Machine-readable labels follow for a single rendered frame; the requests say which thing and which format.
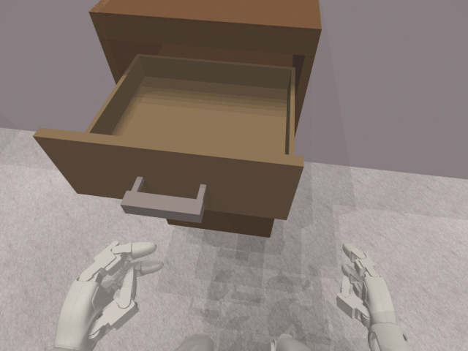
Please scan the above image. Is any robot right forearm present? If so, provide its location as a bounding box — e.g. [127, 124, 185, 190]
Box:
[368, 322, 415, 351]

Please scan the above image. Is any robot left hand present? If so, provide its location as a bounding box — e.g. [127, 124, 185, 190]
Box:
[53, 241, 164, 351]

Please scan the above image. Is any handle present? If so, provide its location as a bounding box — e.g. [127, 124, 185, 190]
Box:
[120, 177, 207, 223]

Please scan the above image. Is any drawer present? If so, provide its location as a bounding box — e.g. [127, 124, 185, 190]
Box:
[33, 54, 304, 220]

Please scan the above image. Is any robot right hand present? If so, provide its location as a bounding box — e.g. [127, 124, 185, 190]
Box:
[337, 242, 398, 330]

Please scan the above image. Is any robot right shin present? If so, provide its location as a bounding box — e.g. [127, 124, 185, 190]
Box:
[277, 334, 293, 340]

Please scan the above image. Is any robot left thigh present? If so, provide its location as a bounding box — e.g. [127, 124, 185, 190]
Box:
[176, 335, 219, 351]

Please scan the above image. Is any cabinet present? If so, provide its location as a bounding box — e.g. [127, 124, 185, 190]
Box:
[89, 0, 322, 238]

